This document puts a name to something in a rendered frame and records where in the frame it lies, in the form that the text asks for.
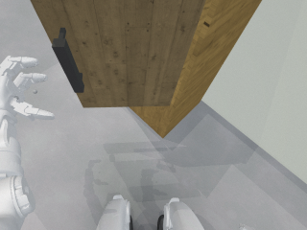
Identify robot left hand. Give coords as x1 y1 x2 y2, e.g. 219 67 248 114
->
0 56 56 121

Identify robot right shin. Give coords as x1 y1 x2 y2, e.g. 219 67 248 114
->
163 197 179 230

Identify left robot upper arm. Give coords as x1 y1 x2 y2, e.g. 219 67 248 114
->
0 175 35 230

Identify cupboard door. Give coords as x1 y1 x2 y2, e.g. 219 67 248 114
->
30 0 206 108

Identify left robot forearm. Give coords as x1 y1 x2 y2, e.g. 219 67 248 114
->
0 109 24 180

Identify left robot thigh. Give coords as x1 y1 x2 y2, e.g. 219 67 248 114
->
96 198 130 230

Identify handle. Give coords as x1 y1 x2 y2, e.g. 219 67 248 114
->
52 27 84 93

